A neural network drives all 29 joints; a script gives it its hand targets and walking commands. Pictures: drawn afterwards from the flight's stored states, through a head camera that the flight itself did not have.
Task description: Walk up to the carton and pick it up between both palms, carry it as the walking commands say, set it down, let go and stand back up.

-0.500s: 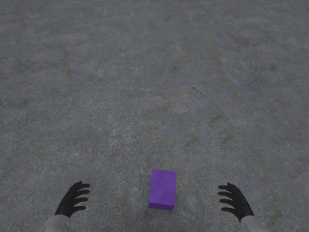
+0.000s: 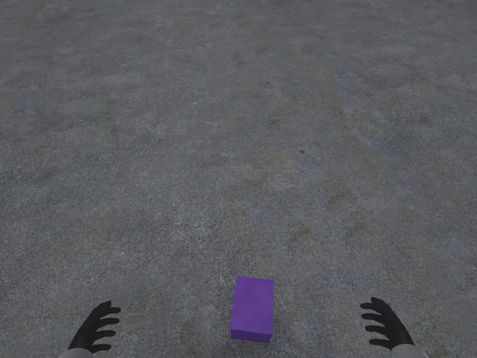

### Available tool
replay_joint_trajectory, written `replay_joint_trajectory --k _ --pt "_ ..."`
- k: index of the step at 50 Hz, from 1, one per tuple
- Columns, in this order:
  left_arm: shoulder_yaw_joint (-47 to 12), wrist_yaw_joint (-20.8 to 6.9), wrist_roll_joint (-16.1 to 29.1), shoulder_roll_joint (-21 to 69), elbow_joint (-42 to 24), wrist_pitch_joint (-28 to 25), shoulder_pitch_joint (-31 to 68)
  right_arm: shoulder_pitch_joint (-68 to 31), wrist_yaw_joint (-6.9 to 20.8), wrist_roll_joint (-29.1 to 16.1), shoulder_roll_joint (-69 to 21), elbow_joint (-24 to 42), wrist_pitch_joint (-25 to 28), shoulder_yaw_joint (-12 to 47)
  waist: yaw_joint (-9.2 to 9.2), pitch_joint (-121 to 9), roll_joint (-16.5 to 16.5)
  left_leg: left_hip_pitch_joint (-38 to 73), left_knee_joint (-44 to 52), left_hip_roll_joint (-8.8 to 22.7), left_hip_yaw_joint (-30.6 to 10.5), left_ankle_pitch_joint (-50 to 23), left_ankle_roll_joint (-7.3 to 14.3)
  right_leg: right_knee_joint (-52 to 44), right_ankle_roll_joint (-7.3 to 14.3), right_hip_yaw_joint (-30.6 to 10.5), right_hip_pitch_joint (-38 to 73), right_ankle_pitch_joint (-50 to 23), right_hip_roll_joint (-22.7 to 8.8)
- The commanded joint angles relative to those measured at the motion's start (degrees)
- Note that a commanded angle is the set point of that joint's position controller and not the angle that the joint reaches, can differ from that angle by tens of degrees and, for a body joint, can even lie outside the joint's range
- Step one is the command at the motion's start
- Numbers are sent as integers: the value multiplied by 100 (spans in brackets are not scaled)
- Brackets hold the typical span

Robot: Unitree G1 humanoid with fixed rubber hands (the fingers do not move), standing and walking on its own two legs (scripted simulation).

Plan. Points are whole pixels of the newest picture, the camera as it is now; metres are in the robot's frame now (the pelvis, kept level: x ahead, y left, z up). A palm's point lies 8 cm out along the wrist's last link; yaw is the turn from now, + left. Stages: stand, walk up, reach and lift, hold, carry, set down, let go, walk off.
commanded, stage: stand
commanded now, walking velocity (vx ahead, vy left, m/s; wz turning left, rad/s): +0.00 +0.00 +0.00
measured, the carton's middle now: (252, 309) +0.37 -0.05 -0.70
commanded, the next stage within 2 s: none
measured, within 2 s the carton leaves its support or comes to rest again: neither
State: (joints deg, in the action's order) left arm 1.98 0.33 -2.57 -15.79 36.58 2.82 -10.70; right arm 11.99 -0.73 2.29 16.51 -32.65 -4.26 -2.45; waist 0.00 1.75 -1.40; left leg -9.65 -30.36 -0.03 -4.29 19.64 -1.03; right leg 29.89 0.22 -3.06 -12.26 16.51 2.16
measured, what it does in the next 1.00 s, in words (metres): stands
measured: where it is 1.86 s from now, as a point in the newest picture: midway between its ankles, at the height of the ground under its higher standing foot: outside the picture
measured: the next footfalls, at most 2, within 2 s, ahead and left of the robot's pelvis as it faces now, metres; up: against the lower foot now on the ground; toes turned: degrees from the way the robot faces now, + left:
none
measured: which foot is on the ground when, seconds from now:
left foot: down 0.00-1.00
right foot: down 0.00-1.00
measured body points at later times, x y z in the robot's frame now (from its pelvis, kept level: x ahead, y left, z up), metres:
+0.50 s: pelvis +0.01 +0.00 +0.01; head +0.02 -0.01 +0.46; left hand +0.13 +0.30 -0.10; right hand +0.15 -0.29 -0.10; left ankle -0.03 +0.13 -0.73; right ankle +0.00 -0.12 -0.73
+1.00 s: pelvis +0.00 +0.00 +0.01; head +0.00 -0.01 +0.46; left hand +0.10 +0.31 -0.10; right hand +0.11 -0.31 -0.11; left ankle -0.03 +0.13 -0.73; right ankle +0.00 -0.12 -0.73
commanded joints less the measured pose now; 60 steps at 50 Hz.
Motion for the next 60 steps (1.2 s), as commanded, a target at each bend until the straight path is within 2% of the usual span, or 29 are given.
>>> replay_joint_trajectory --k 1,7,17,36,60 --pt "261 37 -16 -849 -151 -213 283 -298 -12 -1 776 179 320 -211 -38 -308 108 -127 476 224 -138 -876 42 -570 -15 -240 -62 -719 -391" --pt "228 89 28 -1048 313 -277 230 -222 -68 -17 964 -319 405 -157 -25 -539 179 174 423 305 -176 -1859 48 -466 9 -243 228 -1709 -496" --pt "166 127 66 -1228 860 -280 269 -231 -114 -48 1166 -878 445 -67 -36 -478 121 291 590 370 -216 -2307 63 -550 35 -258 489 -2121 -570" --pt "151 88 101 -1317 1455 -292 489 -339 -130 -58 1320 -1481 523 9 -64 -269 116 269 990 454 -256 -1836 108 -865 102 -404 587 -1672 -642" --pt "102 47 141 -1480 1828 -327 572 -411 -82 -94 1464 -1959 551 49 -58 -144 118 308 1234 536 -284 -1472 148 -1090 128 -529 537 -1339 -703"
